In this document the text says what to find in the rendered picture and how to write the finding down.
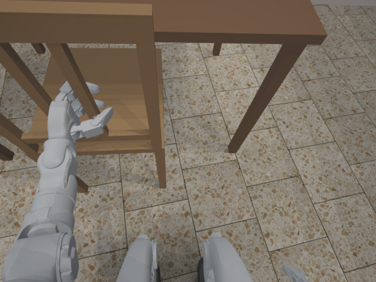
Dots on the left robot forearm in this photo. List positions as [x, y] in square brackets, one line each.
[55, 197]

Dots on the robot left upper arm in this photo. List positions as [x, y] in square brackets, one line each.
[46, 258]

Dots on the right robot shin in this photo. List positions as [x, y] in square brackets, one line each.
[209, 275]

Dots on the chair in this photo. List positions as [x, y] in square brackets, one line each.
[130, 79]

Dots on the robot left hand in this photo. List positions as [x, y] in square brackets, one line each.
[62, 115]

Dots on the robot right hand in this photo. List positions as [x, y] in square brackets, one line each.
[294, 274]

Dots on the robot left thigh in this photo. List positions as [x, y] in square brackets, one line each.
[139, 263]

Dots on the table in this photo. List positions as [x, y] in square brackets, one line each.
[293, 23]

